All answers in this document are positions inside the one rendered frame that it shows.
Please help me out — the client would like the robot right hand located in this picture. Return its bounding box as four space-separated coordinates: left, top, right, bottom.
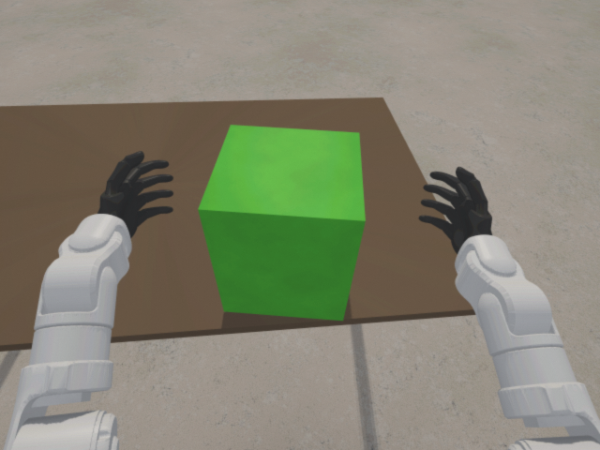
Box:
419 167 492 254

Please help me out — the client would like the robot left hand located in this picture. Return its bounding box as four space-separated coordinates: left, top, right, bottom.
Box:
97 151 173 238

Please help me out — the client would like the carton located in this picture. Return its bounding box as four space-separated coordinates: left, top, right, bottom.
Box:
198 125 366 321

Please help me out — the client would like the robot right forearm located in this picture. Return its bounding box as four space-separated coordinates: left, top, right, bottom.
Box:
455 234 600 442

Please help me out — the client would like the left robot upper arm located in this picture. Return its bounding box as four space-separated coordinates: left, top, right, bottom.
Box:
11 410 119 450

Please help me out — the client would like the robot left forearm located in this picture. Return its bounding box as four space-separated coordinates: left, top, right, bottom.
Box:
4 214 132 450

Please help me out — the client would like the table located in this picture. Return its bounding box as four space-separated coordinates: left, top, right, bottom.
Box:
0 97 475 352

